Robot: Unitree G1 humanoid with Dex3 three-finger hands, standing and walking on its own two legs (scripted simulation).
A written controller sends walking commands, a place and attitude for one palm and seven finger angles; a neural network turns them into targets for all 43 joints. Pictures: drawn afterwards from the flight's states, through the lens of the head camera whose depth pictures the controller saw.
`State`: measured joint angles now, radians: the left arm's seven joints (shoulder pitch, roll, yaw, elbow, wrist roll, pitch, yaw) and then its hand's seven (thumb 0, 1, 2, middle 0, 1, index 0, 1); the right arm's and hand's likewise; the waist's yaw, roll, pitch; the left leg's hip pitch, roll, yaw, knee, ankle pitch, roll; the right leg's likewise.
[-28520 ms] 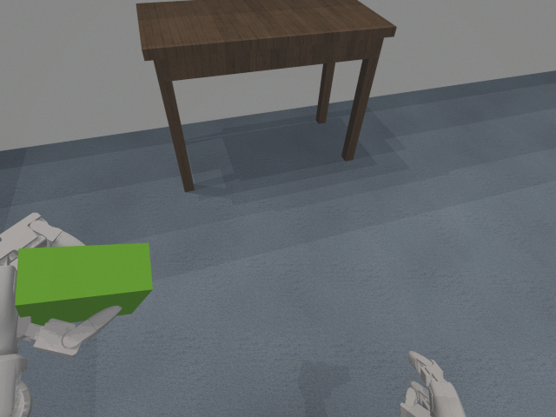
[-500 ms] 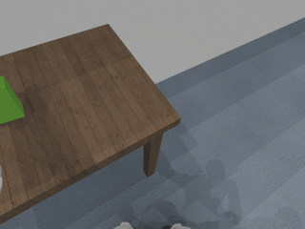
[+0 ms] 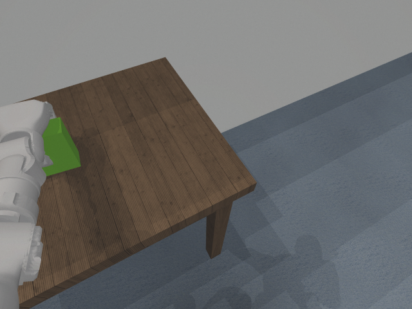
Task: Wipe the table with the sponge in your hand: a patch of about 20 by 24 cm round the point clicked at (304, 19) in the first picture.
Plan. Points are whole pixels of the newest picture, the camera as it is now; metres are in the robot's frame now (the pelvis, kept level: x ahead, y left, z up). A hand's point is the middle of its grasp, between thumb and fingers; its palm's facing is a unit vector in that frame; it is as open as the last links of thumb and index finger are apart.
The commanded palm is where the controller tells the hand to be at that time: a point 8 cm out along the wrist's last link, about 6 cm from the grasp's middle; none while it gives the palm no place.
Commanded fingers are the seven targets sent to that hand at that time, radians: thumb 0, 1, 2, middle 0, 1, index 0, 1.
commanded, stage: slide across to the middle lane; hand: left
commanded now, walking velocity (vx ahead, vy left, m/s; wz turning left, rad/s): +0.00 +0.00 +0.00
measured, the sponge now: (43, 156) +0.41 +0.36 +0.02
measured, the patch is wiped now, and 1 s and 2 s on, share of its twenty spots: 0.05 0.20 0.60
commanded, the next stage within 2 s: wipe back along the middle lane in 0.10 s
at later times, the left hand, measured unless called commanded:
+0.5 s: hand (58, 143) +0.42 +0.31 +0.06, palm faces -0.10 +0.00 -1.00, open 9.4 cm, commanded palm +0.40 +0.30 +0.11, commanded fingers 0.00 0.10 1.30 -1.20 -1.60 -1.20 -1.60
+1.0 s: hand (59, 155) +0.39 +0.30 +0.06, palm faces -0.04 -0.02 -1.00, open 9.4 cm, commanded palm +0.35 +0.28 +0.10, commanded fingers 0.00 0.10 1.30 -1.20 -1.60 -1.20 -1.60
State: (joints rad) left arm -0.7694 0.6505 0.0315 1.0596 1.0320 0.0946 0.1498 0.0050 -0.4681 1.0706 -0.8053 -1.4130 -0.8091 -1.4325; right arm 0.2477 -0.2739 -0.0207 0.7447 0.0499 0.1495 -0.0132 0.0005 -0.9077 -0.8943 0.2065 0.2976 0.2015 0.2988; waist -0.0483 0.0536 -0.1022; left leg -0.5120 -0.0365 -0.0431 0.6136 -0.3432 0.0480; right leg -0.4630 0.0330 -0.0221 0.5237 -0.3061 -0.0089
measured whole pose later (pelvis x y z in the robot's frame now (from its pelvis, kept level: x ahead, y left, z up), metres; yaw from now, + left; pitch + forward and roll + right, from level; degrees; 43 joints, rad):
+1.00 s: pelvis +0.00 -0.01 +0.00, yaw -1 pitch +10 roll -1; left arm -0.54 0.48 -0.04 0.80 0.97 0.28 0.21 -0.02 -0.44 1.06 -0.77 -1.45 -0.77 -1.47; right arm 0.20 -0.28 -0.03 0.72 0.07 0.17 0.00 0.00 -0.91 -0.89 0.20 0.30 0.20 0.30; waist -0.01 0.06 -0.13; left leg -0.39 -0.04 -0.02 0.55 -0.33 0.04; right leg -0.37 0.03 0.00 0.51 -0.31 -0.02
